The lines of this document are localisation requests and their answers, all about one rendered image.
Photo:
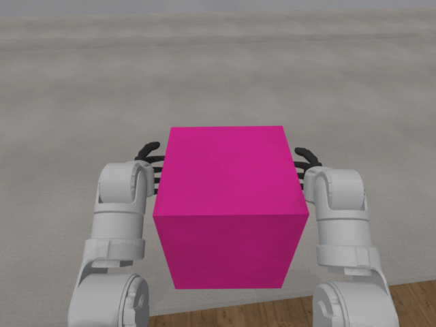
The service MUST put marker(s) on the left robot hand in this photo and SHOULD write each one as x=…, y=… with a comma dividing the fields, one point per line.
x=145, y=151

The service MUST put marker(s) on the robot right forearm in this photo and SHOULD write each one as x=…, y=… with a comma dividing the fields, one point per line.
x=341, y=210

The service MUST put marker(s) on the right robot hand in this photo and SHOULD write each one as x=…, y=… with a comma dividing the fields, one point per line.
x=310, y=157

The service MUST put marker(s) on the robot left forearm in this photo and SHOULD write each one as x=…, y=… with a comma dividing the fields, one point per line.
x=120, y=204

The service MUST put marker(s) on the carton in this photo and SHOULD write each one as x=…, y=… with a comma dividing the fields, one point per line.
x=229, y=210

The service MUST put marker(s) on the right robot upper arm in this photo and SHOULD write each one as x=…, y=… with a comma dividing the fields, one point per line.
x=352, y=304

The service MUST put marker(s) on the left robot upper arm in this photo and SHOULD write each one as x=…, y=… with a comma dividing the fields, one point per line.
x=110, y=300

